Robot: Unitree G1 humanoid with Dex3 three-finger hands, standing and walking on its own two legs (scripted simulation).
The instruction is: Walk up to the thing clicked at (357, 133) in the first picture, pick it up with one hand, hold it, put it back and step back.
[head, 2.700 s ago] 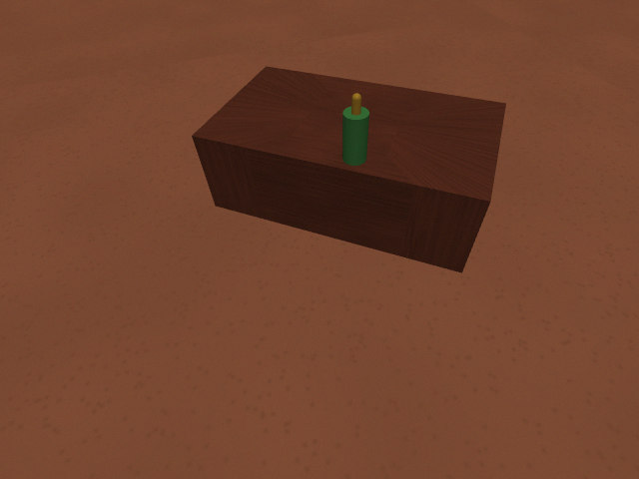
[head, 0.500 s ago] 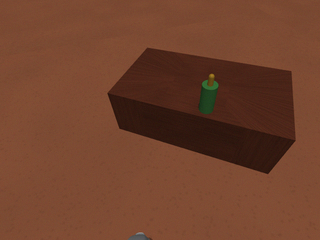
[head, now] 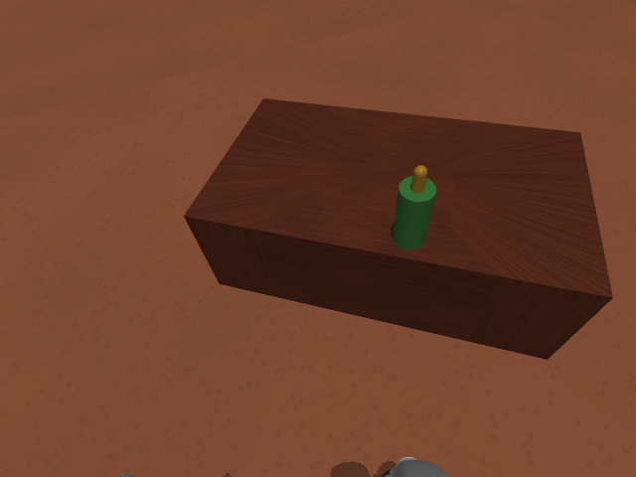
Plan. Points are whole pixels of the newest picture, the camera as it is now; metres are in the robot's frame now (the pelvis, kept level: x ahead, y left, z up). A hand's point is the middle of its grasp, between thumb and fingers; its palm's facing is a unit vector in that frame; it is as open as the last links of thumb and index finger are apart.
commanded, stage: walk up
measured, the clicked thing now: (414, 205) +0.73 -0.22 -0.24
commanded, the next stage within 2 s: stand in 1.42 s
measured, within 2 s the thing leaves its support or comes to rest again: neither
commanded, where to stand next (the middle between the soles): +0.12 +0.00 m, yaw -1 degrees
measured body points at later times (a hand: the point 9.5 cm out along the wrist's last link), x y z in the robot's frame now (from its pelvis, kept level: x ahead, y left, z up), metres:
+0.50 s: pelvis +0.05 +0.02 +0.00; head +0.08 +0.03 +0.45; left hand +0.13 +0.33 -0.13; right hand +0.14 -0.29 -0.11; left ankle +0.09 +0.16 -0.72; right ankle +0.08 -0.11 -0.72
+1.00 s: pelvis +0.06 +0.02 +0.03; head +0.07 +0.02 +0.48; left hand +0.15 +0.32 -0.10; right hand +0.16 -0.28 -0.10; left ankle +0.09 +0.16 -0.72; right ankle +0.08 -0.11 -0.72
